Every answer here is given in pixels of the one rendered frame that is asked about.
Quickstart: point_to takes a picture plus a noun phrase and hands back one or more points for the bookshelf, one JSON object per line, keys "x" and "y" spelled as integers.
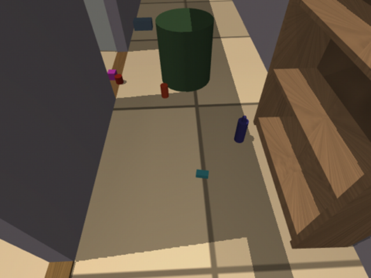
{"x": 314, "y": 121}

